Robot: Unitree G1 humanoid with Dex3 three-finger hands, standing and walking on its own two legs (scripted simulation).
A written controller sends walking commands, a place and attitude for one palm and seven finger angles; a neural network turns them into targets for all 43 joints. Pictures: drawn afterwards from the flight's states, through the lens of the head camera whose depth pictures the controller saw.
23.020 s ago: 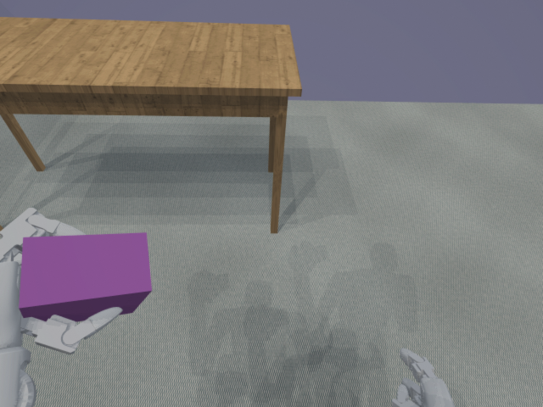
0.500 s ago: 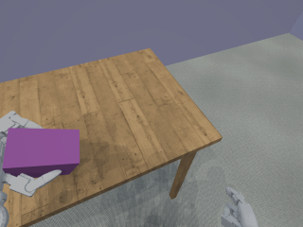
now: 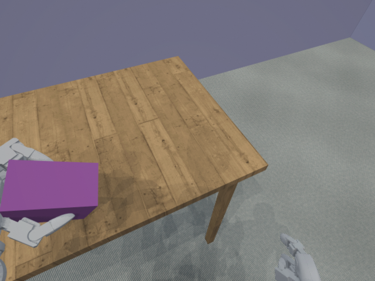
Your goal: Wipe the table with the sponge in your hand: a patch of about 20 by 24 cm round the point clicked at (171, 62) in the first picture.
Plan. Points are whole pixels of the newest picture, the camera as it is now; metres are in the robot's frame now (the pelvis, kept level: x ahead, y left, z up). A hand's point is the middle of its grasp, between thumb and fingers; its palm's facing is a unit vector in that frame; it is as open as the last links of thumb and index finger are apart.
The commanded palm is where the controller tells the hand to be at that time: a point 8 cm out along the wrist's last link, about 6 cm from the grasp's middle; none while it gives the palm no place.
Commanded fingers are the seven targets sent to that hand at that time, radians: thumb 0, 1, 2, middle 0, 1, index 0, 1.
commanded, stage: shuffle to correct the standing spot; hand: left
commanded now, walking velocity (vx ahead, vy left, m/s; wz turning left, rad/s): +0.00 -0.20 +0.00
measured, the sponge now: (65, 194) +0.22 +0.21 +0.14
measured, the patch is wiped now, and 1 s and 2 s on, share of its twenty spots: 0.00 0.00 0.00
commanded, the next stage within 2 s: none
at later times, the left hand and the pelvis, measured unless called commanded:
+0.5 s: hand (32, 193) +0.21 +0.25 +0.16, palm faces +0.30 -0.86 -0.41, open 10.4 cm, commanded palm +0.16 +0.29 +0.18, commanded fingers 0.00 0.10 1.30 -1.20 -1.60 -1.20 -1.60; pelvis +0.00 +0.01 +0.00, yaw +0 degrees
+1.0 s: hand (32, 194) +0.21 +0.25 +0.16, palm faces +0.31 -0.85 -0.42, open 10.4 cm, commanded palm +0.16 +0.29 +0.18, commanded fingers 0.00 0.10 1.30 -1.20 -1.60 -1.20 -1.60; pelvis +0.00 +0.00 +0.00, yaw +0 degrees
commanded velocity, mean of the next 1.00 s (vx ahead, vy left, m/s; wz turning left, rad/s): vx -0.01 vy -0.20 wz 0.00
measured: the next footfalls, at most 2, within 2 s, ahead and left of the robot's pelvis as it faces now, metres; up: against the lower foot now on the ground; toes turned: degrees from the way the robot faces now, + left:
none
